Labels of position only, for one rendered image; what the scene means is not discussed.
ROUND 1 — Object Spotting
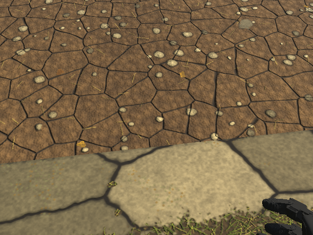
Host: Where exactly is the robot right hand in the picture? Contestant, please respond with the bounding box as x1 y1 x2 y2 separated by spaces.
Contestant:
256 198 313 235

